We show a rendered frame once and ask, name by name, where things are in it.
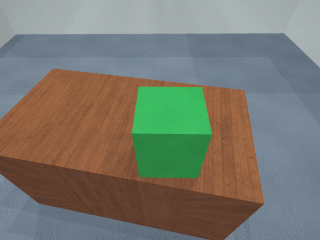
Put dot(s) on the carton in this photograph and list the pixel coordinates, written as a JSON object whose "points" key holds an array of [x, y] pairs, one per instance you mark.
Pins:
{"points": [[171, 131]]}

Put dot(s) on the pedestal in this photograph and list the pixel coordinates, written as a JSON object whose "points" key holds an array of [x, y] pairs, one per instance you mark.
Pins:
{"points": [[68, 144]]}

